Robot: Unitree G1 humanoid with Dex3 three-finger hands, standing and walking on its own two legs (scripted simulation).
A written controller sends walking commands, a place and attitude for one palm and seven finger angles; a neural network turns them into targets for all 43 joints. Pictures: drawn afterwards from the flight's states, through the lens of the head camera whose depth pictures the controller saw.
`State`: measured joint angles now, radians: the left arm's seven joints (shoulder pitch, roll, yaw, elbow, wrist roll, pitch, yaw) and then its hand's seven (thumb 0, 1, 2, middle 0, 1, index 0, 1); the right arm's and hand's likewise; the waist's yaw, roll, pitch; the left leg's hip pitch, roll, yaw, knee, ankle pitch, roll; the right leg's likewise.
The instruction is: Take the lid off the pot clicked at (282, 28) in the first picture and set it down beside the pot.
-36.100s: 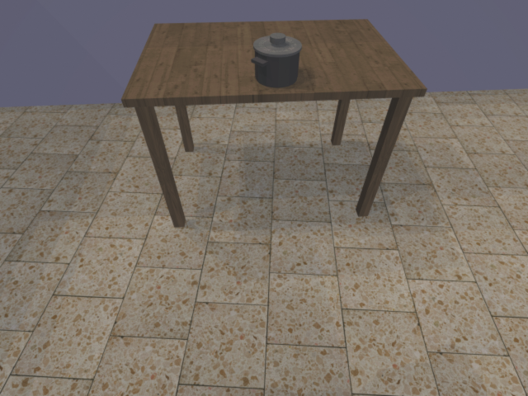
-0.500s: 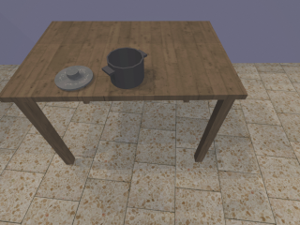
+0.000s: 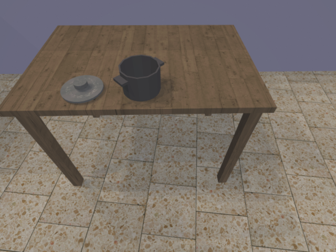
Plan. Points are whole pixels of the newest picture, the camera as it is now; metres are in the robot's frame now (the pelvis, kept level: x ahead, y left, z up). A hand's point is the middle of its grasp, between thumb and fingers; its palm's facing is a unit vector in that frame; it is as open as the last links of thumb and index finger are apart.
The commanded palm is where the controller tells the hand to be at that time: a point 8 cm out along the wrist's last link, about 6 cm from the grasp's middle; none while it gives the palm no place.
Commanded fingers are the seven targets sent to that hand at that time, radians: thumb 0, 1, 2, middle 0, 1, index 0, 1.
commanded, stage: let the arm hang, fingers relaxed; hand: left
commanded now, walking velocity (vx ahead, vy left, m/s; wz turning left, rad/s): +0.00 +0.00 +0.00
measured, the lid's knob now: (80, 83) +0.68 +0.37 -0.02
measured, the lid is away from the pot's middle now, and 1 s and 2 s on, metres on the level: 0.23 0.23 0.23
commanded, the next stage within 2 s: look to check the result in 0.80 s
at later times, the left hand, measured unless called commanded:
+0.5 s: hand out of the picture -0.01 +0.17 -0.18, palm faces +0.05 -0.98 -0.19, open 7.3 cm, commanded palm none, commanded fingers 0.00 0.90 0.90 -0.20 -0.30 -0.20 -0.30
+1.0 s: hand out of the picture -0.03 +0.17 -0.17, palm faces +0.05 -0.98 -0.19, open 7.3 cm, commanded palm none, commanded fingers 0.00 0.90 0.90 -0.20 -0.30 -0.20 -0.30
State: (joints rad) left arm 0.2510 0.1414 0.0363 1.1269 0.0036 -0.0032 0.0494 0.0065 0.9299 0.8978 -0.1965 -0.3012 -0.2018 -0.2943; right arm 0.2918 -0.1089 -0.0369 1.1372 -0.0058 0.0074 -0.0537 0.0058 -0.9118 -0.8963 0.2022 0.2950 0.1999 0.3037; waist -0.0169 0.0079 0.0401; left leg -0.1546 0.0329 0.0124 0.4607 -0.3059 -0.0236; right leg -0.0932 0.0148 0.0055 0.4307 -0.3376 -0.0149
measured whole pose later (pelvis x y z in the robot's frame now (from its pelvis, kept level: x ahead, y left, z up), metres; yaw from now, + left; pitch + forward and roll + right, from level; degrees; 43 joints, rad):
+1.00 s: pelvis -0.02 +0.01 +0.00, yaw +0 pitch -1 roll +0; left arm 0.28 0.13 0.03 1.14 0.01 -0.01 0.04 0.00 0.92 0.90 -0.20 -0.30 -0.20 -0.29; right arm 0.29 -0.11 -0.03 1.15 -0.01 0.00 -0.05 0.00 -0.91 -0.90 0.20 0.30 0.20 0.30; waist -0.01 0.00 0.03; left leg -0.17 0.02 0.01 0.44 -0.26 -0.01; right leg -0.11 0.00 0.01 0.41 -0.29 0.00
